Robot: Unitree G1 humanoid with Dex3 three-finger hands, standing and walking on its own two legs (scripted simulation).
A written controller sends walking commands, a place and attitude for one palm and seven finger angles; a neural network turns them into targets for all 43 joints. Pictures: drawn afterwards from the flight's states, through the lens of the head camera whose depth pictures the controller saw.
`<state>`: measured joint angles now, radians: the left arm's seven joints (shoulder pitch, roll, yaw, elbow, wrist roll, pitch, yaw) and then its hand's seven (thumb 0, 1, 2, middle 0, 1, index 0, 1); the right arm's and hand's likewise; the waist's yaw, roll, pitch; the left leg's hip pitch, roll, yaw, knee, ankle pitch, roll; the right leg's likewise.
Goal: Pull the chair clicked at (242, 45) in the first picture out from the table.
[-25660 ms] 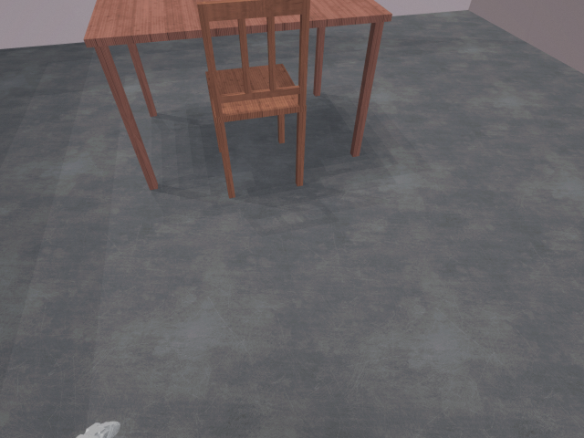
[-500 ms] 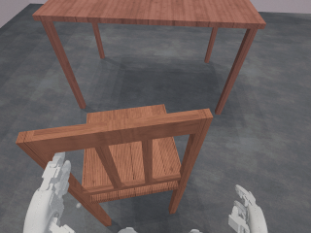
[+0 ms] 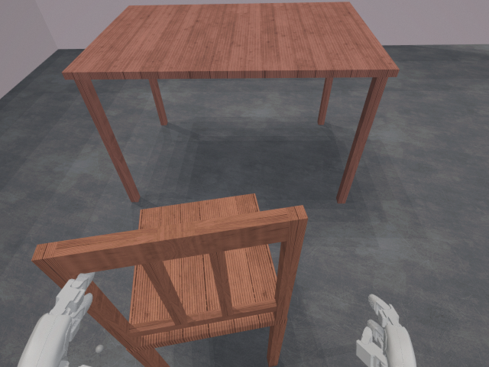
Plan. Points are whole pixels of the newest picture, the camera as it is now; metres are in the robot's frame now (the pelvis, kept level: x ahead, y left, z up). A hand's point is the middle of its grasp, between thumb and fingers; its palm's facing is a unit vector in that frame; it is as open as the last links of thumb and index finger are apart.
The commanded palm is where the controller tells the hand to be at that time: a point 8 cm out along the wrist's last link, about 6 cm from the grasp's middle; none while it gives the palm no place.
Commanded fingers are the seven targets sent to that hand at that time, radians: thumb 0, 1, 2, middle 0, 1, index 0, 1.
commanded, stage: draw the hand back to the body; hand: left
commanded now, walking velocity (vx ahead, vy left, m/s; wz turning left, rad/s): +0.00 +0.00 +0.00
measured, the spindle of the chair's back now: (167, 293) +0.27 +0.17 -0.06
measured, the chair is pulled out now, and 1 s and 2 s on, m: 0.64 0.63 0.64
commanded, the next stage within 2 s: step back with the hand held close in 0.84 s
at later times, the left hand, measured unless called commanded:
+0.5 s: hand (75, 338) +0.15 +0.24 +0.07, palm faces +0.19 -0.82 -0.53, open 7.5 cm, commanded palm +0.15 +0.29 +0.21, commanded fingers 0.00 0.90 0.90 -0.20 -0.30 -0.20 -0.30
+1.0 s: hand (10, 271) +0.17 +0.25 +0.21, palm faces +0.53 -0.69 -0.50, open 6.7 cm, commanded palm +0.13 +0.28 +0.21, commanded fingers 0.00 0.90 0.90 -0.20 -0.30 -0.20 -0.30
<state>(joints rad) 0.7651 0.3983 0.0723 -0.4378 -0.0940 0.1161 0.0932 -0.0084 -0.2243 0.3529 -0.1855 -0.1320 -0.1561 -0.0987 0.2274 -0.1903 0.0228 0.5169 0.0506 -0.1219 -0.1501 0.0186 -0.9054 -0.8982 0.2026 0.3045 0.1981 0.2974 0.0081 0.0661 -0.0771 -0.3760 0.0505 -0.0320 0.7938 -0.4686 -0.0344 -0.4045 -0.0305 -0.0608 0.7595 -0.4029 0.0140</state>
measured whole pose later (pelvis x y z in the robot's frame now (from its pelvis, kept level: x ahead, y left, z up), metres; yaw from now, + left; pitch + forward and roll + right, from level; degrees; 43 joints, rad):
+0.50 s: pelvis +0.02 -0.02 +0.02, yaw +1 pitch -2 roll +0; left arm 0.68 0.48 0.11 -0.39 -0.08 0.27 0.14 0.01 0.66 0.78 -0.18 -0.25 -0.44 -0.33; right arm 0.20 -0.23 0.03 0.65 0.05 -0.25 -0.11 0.02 -0.91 -0.90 0.20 0.30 0.20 0.30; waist 0.06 0.08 0.03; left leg -0.13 0.05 -0.04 0.55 -0.38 -0.05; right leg -0.18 -0.03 -0.08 0.58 -0.36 0.00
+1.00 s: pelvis +0.00 -0.02 +0.02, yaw +2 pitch -4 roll +0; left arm 0.49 0.43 0.32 -0.49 -0.07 0.04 0.19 0.02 0.89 0.89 -0.22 -0.30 -0.38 -0.37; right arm 0.20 -0.24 0.02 0.69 0.04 -0.24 -0.09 0.02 -0.91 -0.90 0.20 0.30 0.20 0.30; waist 0.11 0.12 0.01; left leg -0.12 0.05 -0.06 0.53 -0.35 -0.06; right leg -0.16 -0.03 -0.10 0.56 -0.33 -0.01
